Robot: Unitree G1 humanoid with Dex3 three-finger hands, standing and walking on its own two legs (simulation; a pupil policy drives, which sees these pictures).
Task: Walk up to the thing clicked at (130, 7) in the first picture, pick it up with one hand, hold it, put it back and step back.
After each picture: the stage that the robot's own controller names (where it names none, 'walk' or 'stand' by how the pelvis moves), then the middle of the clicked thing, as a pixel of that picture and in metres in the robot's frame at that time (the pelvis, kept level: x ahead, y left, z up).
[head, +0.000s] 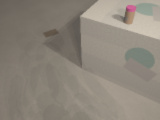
stand; (129, 14) +1.03 -0.26 -0.09
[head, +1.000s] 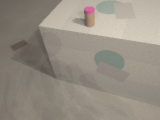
walk; (89, 17) +0.94 +0.06 -0.05
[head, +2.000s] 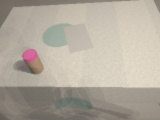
walk; (33, 62) +0.52 +0.31 -0.07
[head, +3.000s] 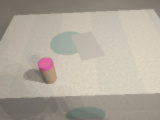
stand; (47, 71) +0.49 +0.21 -0.07
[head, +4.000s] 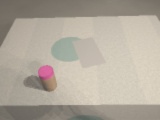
stand; (48, 78) +0.46 +0.21 -0.09
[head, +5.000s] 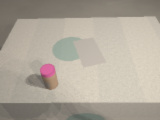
stand; (49, 77) +0.48 +0.21 -0.09
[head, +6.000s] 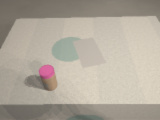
stand; (48, 78) +0.47 +0.21 -0.09
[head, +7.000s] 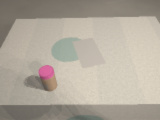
stand; (48, 78) +0.46 +0.21 -0.09
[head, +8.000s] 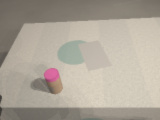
rise first; (53, 81) +0.45 +0.21 -0.09
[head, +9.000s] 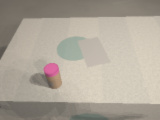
go down; (53, 76) +0.47 +0.21 -0.09
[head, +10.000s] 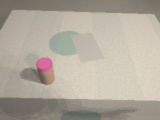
go down; (46, 71) +0.48 +0.19 -0.07
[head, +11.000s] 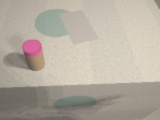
go down; (34, 55) +0.49 +0.19 -0.02
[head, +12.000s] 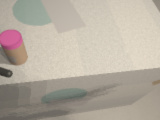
close in; (14, 48) +0.48 +0.21 +0.01
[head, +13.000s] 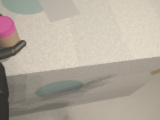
close; (7, 37) +0.51 +0.20 +0.03
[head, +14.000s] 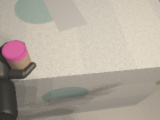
lift; (19, 59) +0.44 +0.19 +0.02
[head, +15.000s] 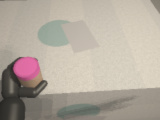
lift; (30, 76) +0.35 +0.18 +0.08
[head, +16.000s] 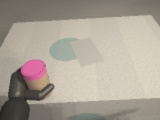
hold; (38, 80) +0.32 +0.17 +0.12
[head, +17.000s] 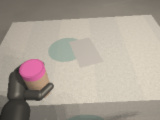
hold; (36, 79) +0.32 +0.17 +0.12
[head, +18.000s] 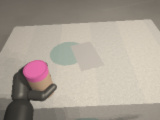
hold; (40, 80) +0.32 +0.17 +0.12
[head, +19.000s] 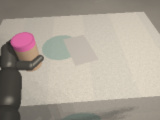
crouch; (27, 52) +0.41 +0.20 +0.14
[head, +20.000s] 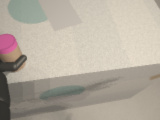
lower; (10, 53) +0.46 +0.21 -0.01
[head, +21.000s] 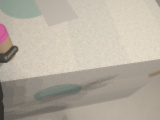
lower; (0, 44) +0.49 +0.22 +0.03
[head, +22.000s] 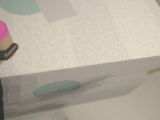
lower; (0, 41) +0.49 +0.21 +0.03
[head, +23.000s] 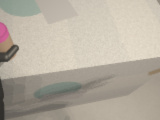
lower; (0, 42) +0.49 +0.21 +0.03
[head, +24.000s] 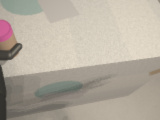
loosen; (4, 40) +0.49 +0.21 +0.03
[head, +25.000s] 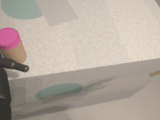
withdraw; (12, 48) +0.48 +0.19 +0.03
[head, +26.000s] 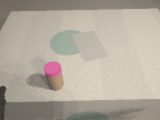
sink last; (54, 76) +0.44 +0.17 -0.04
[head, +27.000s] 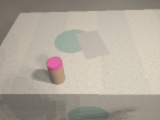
stand; (56, 71) +0.47 +0.18 -0.03
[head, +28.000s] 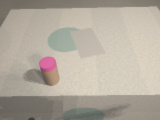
stand; (49, 71) +0.46 +0.19 -0.02
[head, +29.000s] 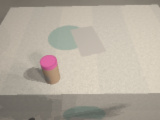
stand; (50, 70) +0.46 +0.18 -0.02
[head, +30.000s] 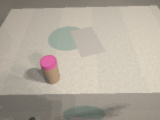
stand; (50, 70) +0.46 +0.19 -0.02
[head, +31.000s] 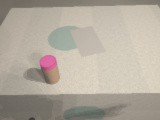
stand; (50, 70) +0.46 +0.19 -0.02
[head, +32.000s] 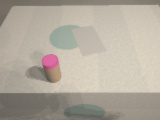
stand; (52, 69) +0.46 +0.18 -0.04
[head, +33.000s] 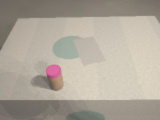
stand; (55, 78) +0.47 +0.18 -0.09
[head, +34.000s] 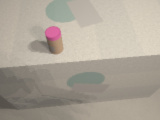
walk; (54, 41) +0.57 +0.16 -0.06
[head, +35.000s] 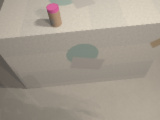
walk; (54, 15) +0.80 +0.23 -0.07
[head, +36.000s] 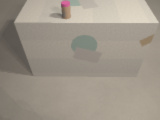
stand; (66, 10) +1.08 +0.19 -0.07
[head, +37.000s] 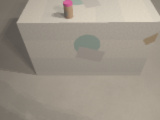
stand; (68, 9) +1.07 +0.18 -0.09
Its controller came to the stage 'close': yes
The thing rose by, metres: 0.22
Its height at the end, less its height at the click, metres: +0.00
